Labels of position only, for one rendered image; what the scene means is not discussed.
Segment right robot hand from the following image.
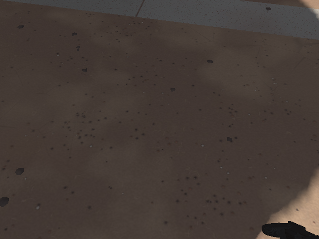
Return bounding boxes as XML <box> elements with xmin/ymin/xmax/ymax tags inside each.
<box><xmin>261</xmin><ymin>221</ymin><xmax>319</xmax><ymax>239</ymax></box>

